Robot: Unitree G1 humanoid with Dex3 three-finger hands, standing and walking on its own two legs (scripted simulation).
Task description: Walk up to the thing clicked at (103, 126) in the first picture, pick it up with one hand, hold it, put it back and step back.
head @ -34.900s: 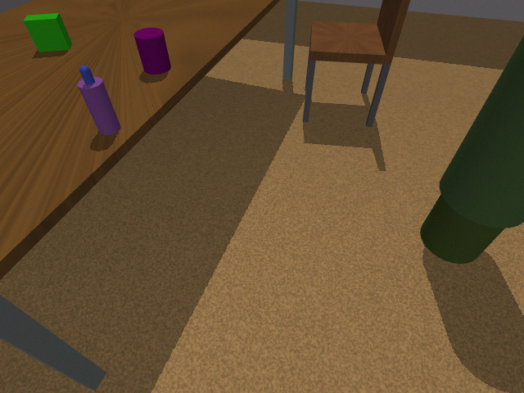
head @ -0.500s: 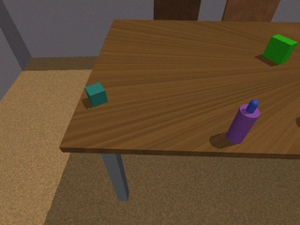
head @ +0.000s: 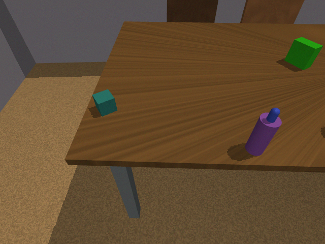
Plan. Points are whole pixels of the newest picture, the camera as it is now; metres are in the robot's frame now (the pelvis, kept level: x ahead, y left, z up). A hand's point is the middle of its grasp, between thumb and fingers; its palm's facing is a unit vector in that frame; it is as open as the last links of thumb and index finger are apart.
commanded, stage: stand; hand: right
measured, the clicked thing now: (264, 130) +0.42 -0.27 +0.04
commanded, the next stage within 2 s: step back in 1.16 s
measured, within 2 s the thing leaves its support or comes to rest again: neither
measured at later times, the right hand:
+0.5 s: hand out of the picture +0.07 -0.25 -0.16, palm faces -0.05 +0.94 -0.34, open 7.4 cm
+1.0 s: hand out of the picture +0.07 -0.25 -0.16, palm faces -0.05 +0.94 -0.34, open 7.4 cm
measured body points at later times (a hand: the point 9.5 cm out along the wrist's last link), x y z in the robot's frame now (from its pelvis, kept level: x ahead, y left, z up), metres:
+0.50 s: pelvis +0.00 +0.00 +0.00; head +0.01 +0.00 +0.45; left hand +0.07 +0.30 -0.13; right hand +0.07 -0.30 -0.14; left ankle -0.01 +0.12 -0.75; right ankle -0.01 -0.12 -0.75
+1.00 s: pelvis +0.00 +0.00 +0.00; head +0.01 +0.00 +0.45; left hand +0.07 +0.30 -0.13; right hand +0.07 -0.30 -0.13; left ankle -0.01 +0.12 -0.75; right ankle -0.01 -0.12 -0.75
